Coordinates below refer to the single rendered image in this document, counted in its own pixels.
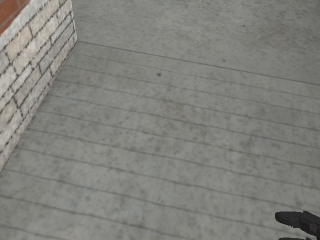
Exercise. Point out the right robot hand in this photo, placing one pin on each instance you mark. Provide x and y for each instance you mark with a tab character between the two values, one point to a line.
305	220

